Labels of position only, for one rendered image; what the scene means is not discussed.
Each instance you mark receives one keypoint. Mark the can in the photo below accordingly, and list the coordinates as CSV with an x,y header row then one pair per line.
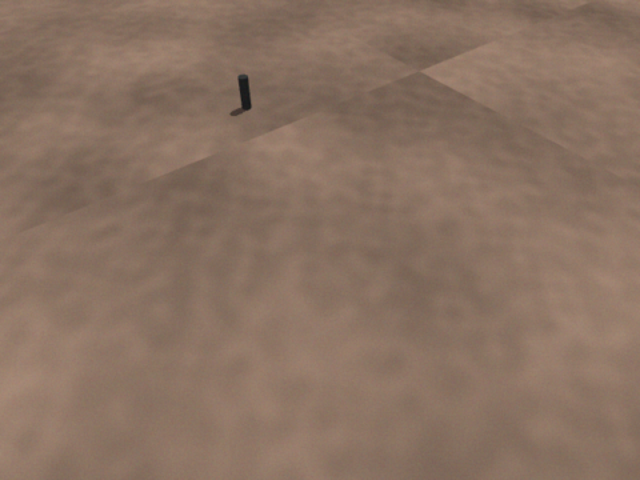
x,y
244,91

